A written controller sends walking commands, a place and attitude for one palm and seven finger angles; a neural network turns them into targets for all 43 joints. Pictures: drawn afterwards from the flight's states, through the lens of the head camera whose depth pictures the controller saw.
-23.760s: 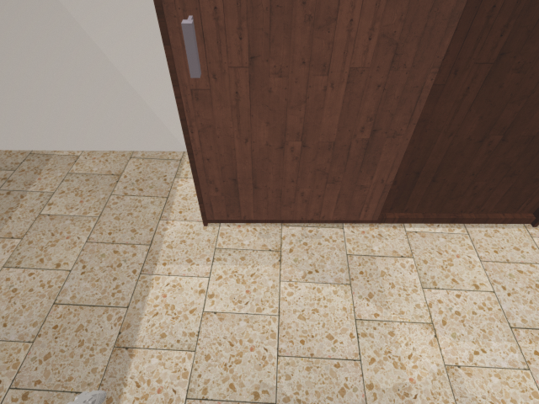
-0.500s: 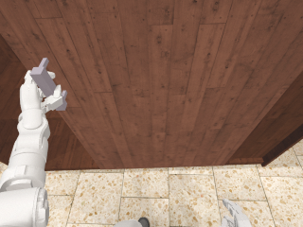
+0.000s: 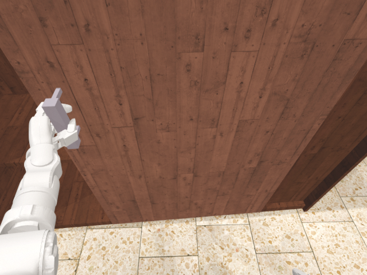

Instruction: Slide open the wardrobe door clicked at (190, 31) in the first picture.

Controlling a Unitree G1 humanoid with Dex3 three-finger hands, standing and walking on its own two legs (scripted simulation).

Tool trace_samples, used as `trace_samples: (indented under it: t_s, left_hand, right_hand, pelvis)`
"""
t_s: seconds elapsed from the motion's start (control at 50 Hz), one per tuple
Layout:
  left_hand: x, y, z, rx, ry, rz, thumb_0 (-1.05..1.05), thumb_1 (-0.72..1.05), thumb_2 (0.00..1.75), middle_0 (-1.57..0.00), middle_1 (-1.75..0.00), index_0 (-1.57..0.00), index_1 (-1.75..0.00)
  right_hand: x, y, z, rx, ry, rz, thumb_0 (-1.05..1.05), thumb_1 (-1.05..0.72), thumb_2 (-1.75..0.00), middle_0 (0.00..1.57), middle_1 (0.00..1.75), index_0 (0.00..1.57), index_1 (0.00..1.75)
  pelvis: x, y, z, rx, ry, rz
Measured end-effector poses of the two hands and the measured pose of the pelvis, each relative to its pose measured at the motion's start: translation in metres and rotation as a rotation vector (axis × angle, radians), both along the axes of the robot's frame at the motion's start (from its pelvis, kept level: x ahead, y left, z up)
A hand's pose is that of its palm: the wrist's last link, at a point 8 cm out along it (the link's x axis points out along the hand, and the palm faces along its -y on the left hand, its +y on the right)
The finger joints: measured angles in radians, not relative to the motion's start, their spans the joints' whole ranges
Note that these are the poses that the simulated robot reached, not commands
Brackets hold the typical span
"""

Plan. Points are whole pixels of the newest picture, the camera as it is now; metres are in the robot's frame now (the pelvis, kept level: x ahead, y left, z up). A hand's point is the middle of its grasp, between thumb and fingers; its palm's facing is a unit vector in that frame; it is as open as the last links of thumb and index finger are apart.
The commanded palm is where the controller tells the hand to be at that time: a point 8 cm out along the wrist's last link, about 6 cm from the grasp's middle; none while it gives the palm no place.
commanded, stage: stop walking and hold the door there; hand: left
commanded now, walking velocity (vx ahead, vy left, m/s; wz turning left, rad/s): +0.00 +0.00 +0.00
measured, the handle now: (66, 118) +0.45 +0.31 +0.08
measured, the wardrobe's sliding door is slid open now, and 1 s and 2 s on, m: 0.51 0.51 0.51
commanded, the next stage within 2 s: loosen the grip on the handle in 0.52 s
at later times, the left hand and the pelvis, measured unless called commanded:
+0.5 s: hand (71, 131) +0.40 +0.28 +0.09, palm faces +0.47 -0.84 -0.28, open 6.1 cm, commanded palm +0.36 +0.31 +0.07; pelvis +0.03 -0.04 -0.01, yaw +0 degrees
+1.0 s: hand (67, 130) +0.40 +0.29 +0.09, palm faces +0.45 -0.85 -0.27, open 12.2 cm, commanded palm +0.35 +0.32 +0.11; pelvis +0.00 -0.03 -0.02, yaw +1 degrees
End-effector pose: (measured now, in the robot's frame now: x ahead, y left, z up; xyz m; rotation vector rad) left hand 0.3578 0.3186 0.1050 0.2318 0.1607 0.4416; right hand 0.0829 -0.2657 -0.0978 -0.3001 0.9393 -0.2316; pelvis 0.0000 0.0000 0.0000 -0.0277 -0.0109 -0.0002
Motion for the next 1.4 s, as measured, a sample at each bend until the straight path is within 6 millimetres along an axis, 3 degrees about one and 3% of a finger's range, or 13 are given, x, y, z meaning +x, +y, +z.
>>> trace_samples:
  t_s: [0.14,0.44,0.64,0.74,0.8,0.98,1.08,1.2,1.4]
  left_hand:
    - [0.0,0.0,0.0,0.017,-0.004,0.014,-0.08,0.63,0.78,-0.24,-1.27,-0.33,-1.37]
    - [0.001,-0.002,-0.001,0.036,-0.018,0.063,-0.08,0.58,0.83,-0.3,-1.27,-0.38,-1.37]
    - [0.002,0.0,0.0,0.03,-0.021,0.057,-0.08,0.57,0.82,-0.31,-1.28,-0.39,-1.37]
    - [0.003,0.01,0.005,-0.008,-0.02,0.051,-0.03,0.46,0.76,-0.37,-1.33,-0.42,-1.38]
    - [0.0,0.006,0.005,0.026,-0.029,0.043,-0.02,0.37,0.7,-0.33,-1.29,-0.41,-1.38]
    - [-0.001,0.005,0.004,0.028,-0.035,0.046,0.0,-0.22,0.37,-0.31,-1.29,-0.37,-1.33]
    - [-0.002,0.01,0.003,0.037,-0.025,0.058,0.0,-0.42,0.27,-0.32,-1.27,-0.35,-1.29]
    - [-0.008,0.015,0.007,0.036,-0.045,0.061,-0.01,-0.51,0.22,-0.29,-1.21,-0.3,-1.22]
    - [-0.021,0.027,0.003,0.023,-0.031,0.096,-0.01,-0.55,0.2,-0.26,-1.16,-0.26,-1.16]
  right_hand:
    - [0.009,-0.007,-0.01,0.032,0.008,0.01,0.01,-0.9,-0.9,0.21,0.3,0.2,0.3]
    - [0.035,-0.043,-0.016,0.011,0.012,-0.031,0.01,-0.9,-0.9,0.2,0.3,0.2,0.3]
    - [0.039,-0.045,-0.013,0.013,0.008,-0.026,0.01,-0.9,-0.9,0.2,0.3,0.2,0.3]
    - [0.034,-0.046,-0.008,0.018,0.0,0.051,0.01,-0.9,-0.9,0.2,0.3,0.2,0.3]
    - [0.03,-0.047,-0.004,0.015,-0.013,0.05,0.01,-0.9,-0.9,0.21,0.3,0.2,0.3]
    - [0.01,-0.044,-0.004,-0.018,0.005,-0.002,0.01,-0.9,-0.9,0.2,0.3,0.2,0.3]
    - [0.006,-0.032,-0.01,-0.007,0.022,-0.009,0.01,-0.9,-0.9,0.2,0.3,0.2,0.3]
    - [0.014,-0.015,-0.014,0.024,0.015,0.002,0.01,-0.9,-0.9,0.2,0.3,0.2,0.3]
    - [0.049,0.0,-0.008,0.034,-0.06,0.046,0.01,-0.9,-0.9,0.21,0.3,0.2,0.3]
  pelvis:
    - [0.007,-0.014,-0.005,0.015,0.014,0.001]
    - [0.027,-0.035,-0.011,0.015,0.028,0.001]
    - [0.026,-0.039,-0.011,0.012,0.026,-0.001]
    - [0.013,-0.044,-0.014,0.023,0.068,0.015]
    - [0.005,-0.044,-0.015,0.015,0.079,0.014]
    - [-0.002,-0.036,-0.017,0.001,0.084,0.024]
    - [0.001,-0.03,-0.017,0.0,0.083,0.021]
    - [0.008,-0.024,-0.016,-0.001,0.075,0.019]
    - [0.014,-0.02,-0.016,-0.001,0.068,0.024]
